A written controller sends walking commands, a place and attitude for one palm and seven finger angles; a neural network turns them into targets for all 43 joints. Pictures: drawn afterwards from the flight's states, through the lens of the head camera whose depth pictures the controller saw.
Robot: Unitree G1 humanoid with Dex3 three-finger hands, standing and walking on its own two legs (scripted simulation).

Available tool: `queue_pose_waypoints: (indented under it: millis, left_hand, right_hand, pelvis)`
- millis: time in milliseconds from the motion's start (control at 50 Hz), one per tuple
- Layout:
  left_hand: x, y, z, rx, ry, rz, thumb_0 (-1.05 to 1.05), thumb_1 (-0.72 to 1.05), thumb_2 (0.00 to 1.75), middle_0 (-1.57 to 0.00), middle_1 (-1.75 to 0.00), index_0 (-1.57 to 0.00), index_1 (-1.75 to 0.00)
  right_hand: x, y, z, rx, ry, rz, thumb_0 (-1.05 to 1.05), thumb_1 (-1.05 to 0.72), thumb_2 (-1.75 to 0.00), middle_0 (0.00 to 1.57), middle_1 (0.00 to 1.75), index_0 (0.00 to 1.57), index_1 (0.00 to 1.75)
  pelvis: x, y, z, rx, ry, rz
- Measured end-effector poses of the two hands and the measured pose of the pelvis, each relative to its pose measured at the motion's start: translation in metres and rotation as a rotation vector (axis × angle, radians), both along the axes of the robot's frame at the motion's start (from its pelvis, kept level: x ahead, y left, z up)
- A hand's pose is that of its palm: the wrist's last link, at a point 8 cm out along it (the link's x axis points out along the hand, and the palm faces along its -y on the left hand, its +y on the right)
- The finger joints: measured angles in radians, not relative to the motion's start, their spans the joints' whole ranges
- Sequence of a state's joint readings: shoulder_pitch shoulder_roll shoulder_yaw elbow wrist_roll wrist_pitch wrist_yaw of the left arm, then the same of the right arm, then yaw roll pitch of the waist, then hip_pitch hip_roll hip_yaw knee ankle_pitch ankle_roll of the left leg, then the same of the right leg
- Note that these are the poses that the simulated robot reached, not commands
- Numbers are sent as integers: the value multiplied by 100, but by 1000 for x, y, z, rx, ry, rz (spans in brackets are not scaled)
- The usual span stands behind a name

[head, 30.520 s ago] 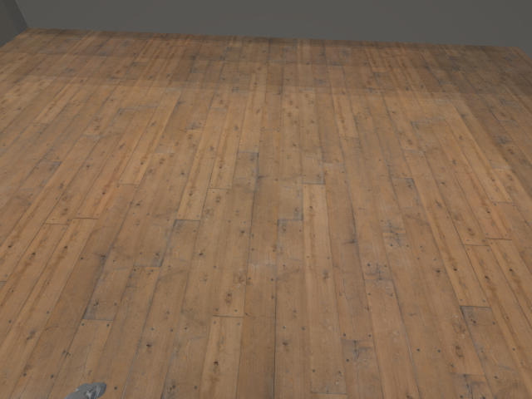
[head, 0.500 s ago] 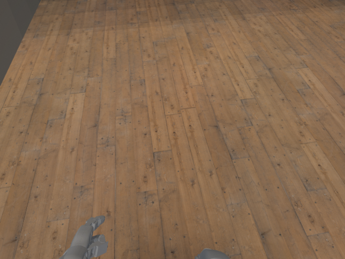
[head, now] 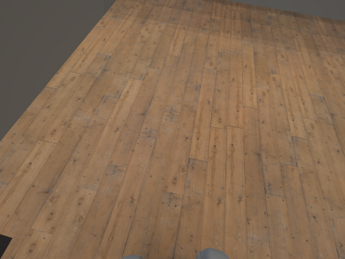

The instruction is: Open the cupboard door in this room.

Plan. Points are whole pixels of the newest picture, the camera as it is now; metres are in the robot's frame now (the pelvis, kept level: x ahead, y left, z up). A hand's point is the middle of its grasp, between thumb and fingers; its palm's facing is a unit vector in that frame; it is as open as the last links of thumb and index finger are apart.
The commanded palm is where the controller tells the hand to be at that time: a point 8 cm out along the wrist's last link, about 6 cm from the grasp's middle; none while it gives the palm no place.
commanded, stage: turn to face it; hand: left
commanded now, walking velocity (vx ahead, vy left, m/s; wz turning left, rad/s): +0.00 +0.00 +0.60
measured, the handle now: out of the picture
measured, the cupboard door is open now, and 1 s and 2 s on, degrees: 0 0 0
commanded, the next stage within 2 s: none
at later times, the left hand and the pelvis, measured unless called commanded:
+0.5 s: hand out of the picture +0.06 +0.15 -0.13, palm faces +0.30 -0.91 -0.28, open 7.3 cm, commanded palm none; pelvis +0.00 -0.07 +0.00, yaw +19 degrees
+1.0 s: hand out of the picture -0.16 +0.14 -0.18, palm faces +0.64 -0.72 -0.28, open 7.3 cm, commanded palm none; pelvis -0.02 -0.04 -0.01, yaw +38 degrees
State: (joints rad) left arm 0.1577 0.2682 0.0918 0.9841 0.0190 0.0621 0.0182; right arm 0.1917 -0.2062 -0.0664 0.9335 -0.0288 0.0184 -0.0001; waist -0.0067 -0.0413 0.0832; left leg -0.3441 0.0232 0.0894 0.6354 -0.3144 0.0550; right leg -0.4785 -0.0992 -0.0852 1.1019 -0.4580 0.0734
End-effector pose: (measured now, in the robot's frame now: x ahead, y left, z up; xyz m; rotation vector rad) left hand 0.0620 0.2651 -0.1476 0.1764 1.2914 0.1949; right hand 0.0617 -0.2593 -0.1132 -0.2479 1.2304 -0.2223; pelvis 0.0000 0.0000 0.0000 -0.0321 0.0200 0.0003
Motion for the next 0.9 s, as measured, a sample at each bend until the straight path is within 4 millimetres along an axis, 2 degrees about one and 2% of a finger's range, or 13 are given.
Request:
queue_pose_waypoints:
  millis: [100,200,320,400,460,600,720,800,900]
  left_hand:
    - [-19,14,15,18,8,57,1,92,90,-20,-29,-20,-30]
    - [-27,10,22,29,-11,101,1,92,90,-20,-29,-20,-30]
    - [-19,-15,28,33,-76,135,1,91,90,-20,-29,-20,-30]
    - [-13,-39,34,48,-139,159,1,91,90,-20,-29,-20,-30]
    - [-19,-58,40,71,-179,183,0,91,90,-20,-29,-20,-30]
    - [-64,-91,53,75,-136,293,0,91,90,-21,-29,-21,-30]
    - [-110,-108,48,55,-70,410,0,91,90,-21,-29,-21,-30]
    - [-151,-113,42,41,-11,498,0,91,90,-21,-29,-21,-30]
    - [-208,-110,27,17,65,614,0,91,90,-21,-29,-21,-30]
  right_hand:
    - [16,8,8,6,10,67,1,-91,-90,20,30,20,30]
    - [31,10,6,31,9,118,1,-91,-90,20,30,20,30]
    - [42,-1,-6,64,18,173,1,-91,-90,20,30,20,30]
    - [50,-18,-20,89,29,209,1,-91,-90,20,30,20,30]
    - [59,-33,-31,106,34,236,1,-91,-90,20,30,20,30]
    - [87,-47,-23,112,55,333,1,-91,-90,20,30,20,30]
    - [106,-39,-21,89,101,437,1,-91,-90,20,30,19,30]
    - [126,-15,-19,75,102,528,1,-91,-90,20,30,19,30]
    - [157,40,-13,70,30,663,1,-91,-90,20,30,19,30]
  pelvis:
    - [2,3,11,1,8,52]
    - [2,-3,13,8,9,109]
    - [-1,-23,10,23,12,188]
    - [-3,-44,5,37,15,247]
    - [-4,-60,0,35,5,295]
    - [-1,-79,13,79,-2,390]
    - [0,-83,15,86,11,478]
    - [-4,-77,14,80,18,534]
    - [-12,-62,7,60,18,606]
